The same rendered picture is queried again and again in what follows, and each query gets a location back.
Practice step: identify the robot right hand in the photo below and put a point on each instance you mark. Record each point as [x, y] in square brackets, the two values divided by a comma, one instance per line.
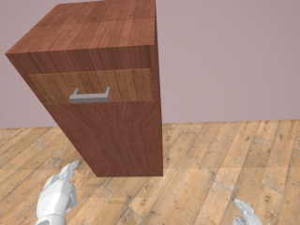
[248, 213]

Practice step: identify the handle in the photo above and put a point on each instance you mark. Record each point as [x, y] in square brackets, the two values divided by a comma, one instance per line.
[87, 98]

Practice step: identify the cabinet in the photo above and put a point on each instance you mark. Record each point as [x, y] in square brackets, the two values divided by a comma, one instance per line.
[115, 138]

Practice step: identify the drawer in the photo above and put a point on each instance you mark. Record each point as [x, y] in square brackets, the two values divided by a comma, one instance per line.
[126, 84]

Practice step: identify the robot left forearm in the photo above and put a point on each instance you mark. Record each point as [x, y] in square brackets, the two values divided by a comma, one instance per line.
[52, 220]

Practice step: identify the robot left hand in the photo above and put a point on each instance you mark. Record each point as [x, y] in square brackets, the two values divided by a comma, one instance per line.
[59, 195]

